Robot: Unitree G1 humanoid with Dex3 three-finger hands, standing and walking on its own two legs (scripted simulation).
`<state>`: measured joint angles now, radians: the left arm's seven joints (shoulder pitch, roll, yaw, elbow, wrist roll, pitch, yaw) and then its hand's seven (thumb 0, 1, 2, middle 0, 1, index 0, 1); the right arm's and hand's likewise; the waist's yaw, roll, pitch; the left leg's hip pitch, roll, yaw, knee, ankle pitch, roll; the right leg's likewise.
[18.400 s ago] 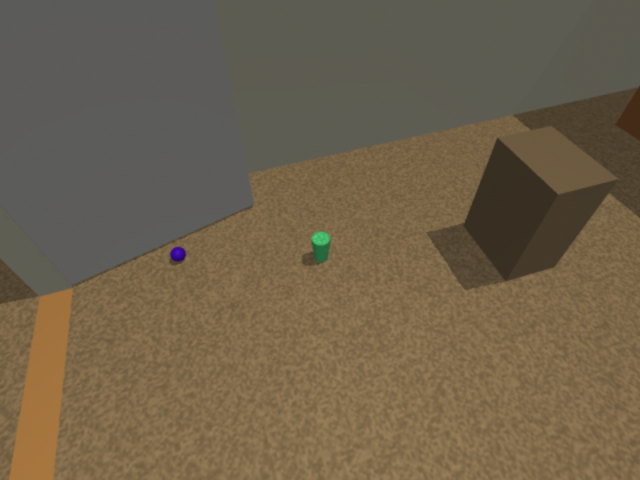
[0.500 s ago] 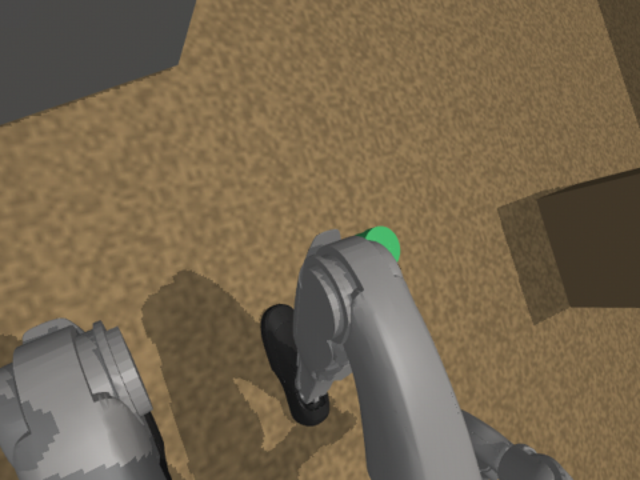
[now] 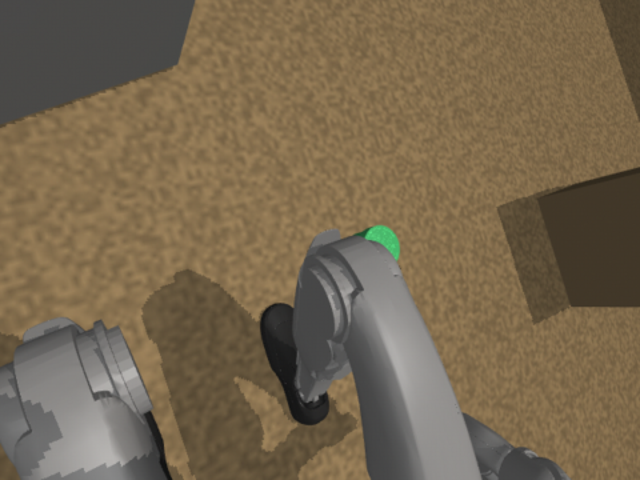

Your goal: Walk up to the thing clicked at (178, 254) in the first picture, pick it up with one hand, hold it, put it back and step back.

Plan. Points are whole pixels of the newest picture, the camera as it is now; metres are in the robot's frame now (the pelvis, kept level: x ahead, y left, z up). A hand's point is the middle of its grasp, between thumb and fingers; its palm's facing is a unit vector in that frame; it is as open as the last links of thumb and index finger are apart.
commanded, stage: settle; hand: left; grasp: from above
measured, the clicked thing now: out of the picture +0.45 +0.33 -0.27
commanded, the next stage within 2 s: lift in 1.08 s
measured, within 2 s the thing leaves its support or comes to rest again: leaves its support in 0.36 s
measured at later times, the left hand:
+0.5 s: hand out of the picture +0.42 +0.33 -0.23, palm faces -0.40 -0.18 -0.90, open 7.0 cm
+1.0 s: hand out of the picture +0.41 +0.33 -0.13, palm faces -0.44 -0.13 -0.89, open 7.0 cm
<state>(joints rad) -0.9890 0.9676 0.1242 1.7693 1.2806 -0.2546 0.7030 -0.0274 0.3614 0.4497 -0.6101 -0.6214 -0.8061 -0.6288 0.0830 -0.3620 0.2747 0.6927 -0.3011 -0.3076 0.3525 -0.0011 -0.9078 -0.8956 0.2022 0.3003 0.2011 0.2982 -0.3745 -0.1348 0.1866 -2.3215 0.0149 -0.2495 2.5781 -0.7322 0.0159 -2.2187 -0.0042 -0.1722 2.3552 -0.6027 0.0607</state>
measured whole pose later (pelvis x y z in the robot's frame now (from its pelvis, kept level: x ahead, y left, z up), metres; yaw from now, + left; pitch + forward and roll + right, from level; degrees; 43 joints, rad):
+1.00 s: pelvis +0.00 -0.01 +0.03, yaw +7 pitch +33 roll -8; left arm -0.90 0.72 0.12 1.46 1.26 -0.22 0.41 -0.04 0.31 0.37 -0.75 -0.51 -0.94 -0.52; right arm 0.16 -0.32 0.03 0.76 -0.15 -0.15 0.25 0.00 -0.92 -0.90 0.20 0.30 0.20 0.30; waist -0.25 0.01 -0.05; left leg -2.30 0.00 -0.12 2.42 -0.69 0.01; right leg -2.25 -0.04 -0.07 2.30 -0.62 0.03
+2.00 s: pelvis +0.00 -0.01 +0.20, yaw +11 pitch +30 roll -5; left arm -0.48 0.52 -0.06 0.78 1.04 -0.06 0.14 -0.02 0.28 0.46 -0.71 -0.56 -0.93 -0.60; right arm 0.15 -0.26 -0.05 0.68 0.01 -0.01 0.05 0.00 -0.93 -0.90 0.21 0.30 0.20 0.30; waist -0.09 0.05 -0.19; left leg -1.76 0.01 -0.05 1.87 -0.64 0.02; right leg -1.73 -0.05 -0.04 1.79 -0.58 0.03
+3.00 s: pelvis +0.08 +0.01 +0.44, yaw +11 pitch +9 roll -1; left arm -0.32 0.38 -0.19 0.83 0.99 0.01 0.14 0.00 0.26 0.55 -0.67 -0.62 -0.87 -0.67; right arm 0.26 -0.24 -0.05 0.73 0.04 0.00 -0.04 0.01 -0.92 -0.90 0.21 0.30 0.20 0.30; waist -0.05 0.03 -0.08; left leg -0.57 0.03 0.03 0.80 -0.39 0.00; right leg -0.59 -0.02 0.00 0.77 -0.33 0.02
